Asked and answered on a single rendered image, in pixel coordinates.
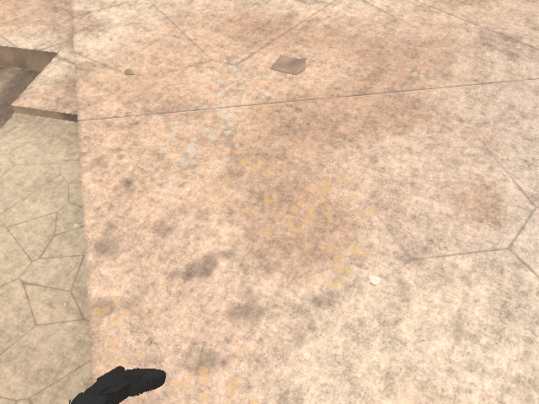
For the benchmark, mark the robot left hand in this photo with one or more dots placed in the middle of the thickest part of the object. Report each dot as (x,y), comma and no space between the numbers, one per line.
(116,385)

